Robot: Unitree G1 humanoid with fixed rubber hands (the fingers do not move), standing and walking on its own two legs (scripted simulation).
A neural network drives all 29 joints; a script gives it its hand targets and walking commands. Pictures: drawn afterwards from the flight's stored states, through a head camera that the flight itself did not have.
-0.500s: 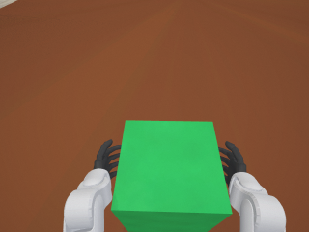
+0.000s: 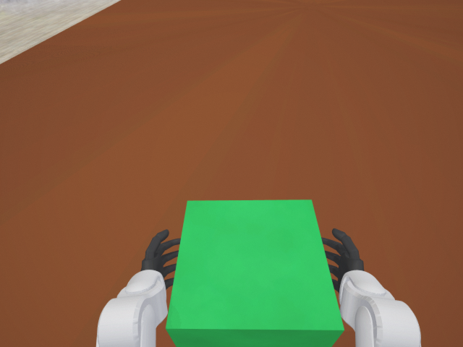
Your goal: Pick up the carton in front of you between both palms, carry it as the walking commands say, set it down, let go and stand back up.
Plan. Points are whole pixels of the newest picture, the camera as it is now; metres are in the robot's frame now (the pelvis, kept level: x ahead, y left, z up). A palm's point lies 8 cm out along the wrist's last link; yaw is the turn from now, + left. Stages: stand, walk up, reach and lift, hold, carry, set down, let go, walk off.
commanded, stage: carry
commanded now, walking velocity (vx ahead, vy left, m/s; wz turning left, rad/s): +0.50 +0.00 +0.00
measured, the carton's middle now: (249, 290) +0.24 +0.01 +0.00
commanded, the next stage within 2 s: none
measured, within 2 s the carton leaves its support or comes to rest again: neither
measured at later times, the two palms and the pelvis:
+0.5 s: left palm (172, 148) +0.55 +0.20 +0.07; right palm (300, 151) +0.52 -0.10 +0.08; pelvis +0.31 +0.06 +0.00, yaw -3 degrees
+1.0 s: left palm (208, 93) +0.85 +0.15 +0.06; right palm (302, 91) +0.86 -0.15 +0.05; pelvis +0.63 -0.01 +0.00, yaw +1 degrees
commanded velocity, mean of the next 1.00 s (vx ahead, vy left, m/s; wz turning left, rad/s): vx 0.50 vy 0.00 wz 0.00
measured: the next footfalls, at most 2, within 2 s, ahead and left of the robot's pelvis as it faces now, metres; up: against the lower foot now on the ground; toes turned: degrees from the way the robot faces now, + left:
left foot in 0.30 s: +0.37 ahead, +0.15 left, +0.00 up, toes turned +11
right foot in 0.82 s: +0.71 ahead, -0.09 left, +0.00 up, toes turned -13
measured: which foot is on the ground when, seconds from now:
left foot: up 0.00-0.28, down 0.30-0.84, up 0.86-1.00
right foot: down 0.00-0.30, up 0.32-0.80, down 0.82-1.00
